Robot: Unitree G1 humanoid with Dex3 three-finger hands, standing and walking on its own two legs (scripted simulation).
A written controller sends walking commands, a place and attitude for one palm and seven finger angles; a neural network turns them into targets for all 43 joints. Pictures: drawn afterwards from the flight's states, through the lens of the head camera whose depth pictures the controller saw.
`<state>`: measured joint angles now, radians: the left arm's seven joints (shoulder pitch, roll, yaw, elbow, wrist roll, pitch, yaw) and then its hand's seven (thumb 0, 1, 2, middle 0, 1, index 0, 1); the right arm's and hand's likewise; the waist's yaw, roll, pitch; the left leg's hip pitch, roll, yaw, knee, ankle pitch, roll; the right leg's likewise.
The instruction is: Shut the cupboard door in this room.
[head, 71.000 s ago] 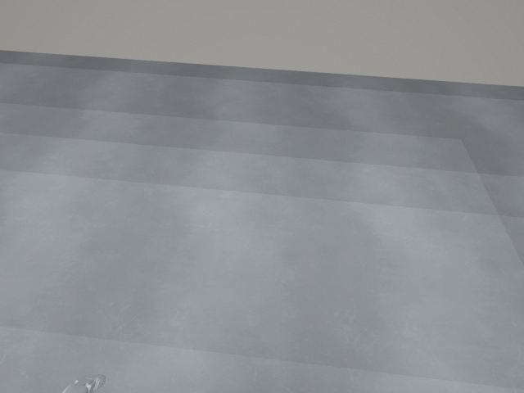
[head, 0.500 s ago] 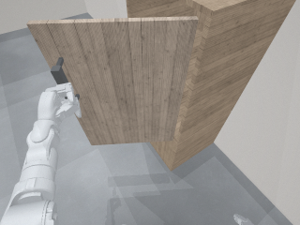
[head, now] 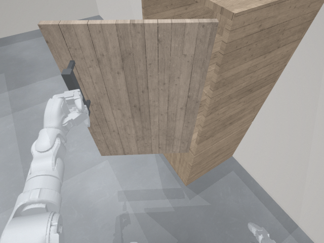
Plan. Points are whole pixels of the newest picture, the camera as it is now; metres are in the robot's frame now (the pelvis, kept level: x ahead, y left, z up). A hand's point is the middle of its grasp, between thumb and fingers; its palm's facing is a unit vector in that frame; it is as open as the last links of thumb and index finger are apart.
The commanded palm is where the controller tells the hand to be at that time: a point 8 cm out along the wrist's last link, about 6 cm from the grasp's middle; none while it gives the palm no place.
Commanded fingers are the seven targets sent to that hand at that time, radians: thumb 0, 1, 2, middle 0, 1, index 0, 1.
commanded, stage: push the door shut along its arc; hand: left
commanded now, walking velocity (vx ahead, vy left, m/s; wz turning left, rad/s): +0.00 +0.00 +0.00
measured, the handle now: (79, 90) +0.48 +0.25 +0.10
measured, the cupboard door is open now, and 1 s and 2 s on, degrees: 61 46 31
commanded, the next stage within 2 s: pull the fist back off the door in 1.74 s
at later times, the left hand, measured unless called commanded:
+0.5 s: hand (92, 95) +0.46 +0.20 +0.10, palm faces -0.08 -1.00 -0.02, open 3.1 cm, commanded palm +0.46 +0.24 +0.10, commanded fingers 0.00 0.90 0.90 -1.30 -1.50 -1.30 -1.50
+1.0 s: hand (113, 78) +0.53 +0.16 +0.10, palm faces -0.22 -0.97 +0.00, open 3.1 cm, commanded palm +0.53 +0.21 +0.10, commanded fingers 0.00 0.90 0.90 -1.30 -1.50 -1.30 -1.50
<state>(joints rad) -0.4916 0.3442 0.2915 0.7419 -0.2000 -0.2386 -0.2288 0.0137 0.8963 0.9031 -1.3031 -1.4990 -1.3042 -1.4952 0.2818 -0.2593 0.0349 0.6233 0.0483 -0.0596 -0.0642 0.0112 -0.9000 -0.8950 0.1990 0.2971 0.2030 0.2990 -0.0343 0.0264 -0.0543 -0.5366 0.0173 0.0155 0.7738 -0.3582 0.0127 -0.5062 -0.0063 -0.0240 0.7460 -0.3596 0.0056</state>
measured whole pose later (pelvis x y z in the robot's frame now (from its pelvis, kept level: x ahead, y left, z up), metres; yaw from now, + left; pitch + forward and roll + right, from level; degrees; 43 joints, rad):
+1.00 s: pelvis +0.00 +0.01 -0.03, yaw -2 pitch +19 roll -3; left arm -1.12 0.64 0.35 1.32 -0.09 -0.24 -0.45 0.01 0.90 0.90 -1.30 -1.50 -1.30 -1.50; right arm 0.42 -0.30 0.05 0.65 0.02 -0.02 -0.05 0.01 -0.90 -0.89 0.20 0.30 0.20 0.30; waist -0.22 0.04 -0.06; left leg -0.88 0.05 0.01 0.95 -0.41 0.02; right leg -0.83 0.02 -0.02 0.88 -0.38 0.01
